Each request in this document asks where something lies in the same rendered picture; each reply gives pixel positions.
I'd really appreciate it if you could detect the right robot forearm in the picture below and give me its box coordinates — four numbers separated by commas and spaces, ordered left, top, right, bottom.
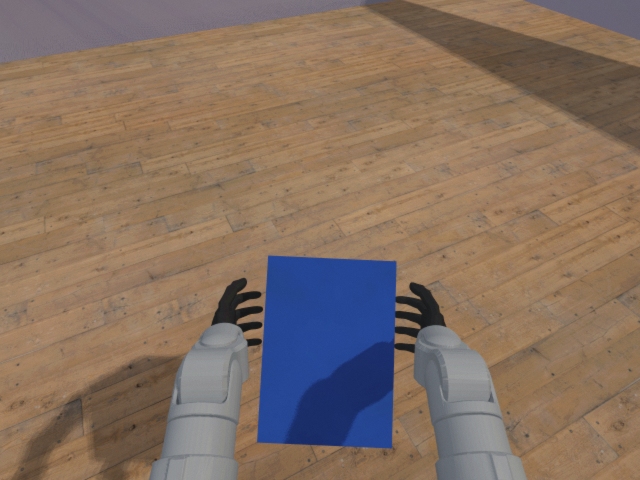
414, 325, 527, 480

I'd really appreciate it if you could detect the left robot forearm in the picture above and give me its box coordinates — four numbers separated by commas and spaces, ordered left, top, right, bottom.
149, 323, 249, 480

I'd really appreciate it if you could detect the robot left hand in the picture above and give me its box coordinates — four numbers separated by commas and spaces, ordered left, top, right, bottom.
211, 278, 263, 347

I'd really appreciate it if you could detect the robot right hand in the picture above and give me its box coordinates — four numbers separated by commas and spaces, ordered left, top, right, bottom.
394, 282, 446, 353

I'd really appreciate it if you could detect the carton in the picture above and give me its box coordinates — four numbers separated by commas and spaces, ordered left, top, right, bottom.
257, 256, 397, 448

